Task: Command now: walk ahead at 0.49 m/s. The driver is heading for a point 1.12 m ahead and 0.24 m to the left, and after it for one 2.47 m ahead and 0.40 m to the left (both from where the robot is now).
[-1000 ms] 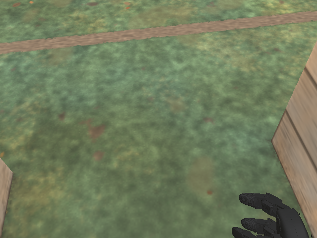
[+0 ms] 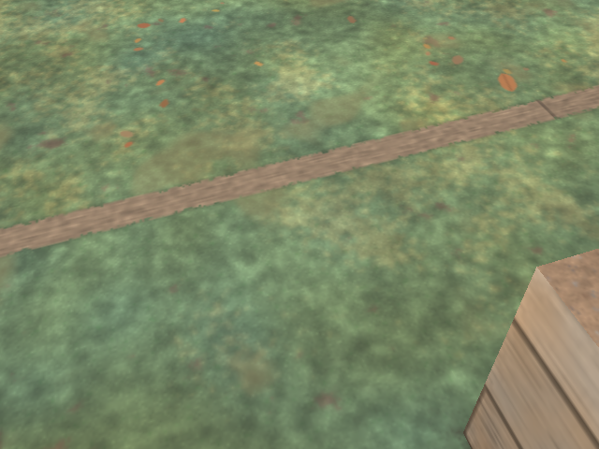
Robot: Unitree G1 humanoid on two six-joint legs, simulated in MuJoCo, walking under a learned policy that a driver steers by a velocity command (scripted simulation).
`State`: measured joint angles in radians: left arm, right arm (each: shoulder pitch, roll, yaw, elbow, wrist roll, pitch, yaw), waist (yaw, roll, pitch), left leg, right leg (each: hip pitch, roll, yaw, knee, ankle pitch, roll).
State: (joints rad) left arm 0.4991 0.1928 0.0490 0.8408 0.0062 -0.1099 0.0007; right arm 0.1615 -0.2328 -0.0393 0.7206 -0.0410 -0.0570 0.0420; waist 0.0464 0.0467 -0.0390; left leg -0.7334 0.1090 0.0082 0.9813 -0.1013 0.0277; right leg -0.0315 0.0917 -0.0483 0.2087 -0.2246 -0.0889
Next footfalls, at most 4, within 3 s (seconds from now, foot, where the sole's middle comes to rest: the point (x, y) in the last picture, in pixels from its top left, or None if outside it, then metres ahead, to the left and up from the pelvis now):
0.22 left None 0.33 0.10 -0.78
0.76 right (376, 405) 0.63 -0.08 -0.78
1.28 left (288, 307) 0.89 0.14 -0.78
1.82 right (295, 204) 1.27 0.13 -0.78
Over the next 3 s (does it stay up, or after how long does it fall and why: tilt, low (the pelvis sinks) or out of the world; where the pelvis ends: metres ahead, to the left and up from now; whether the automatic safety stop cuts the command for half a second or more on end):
stays up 1.16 0.15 0.00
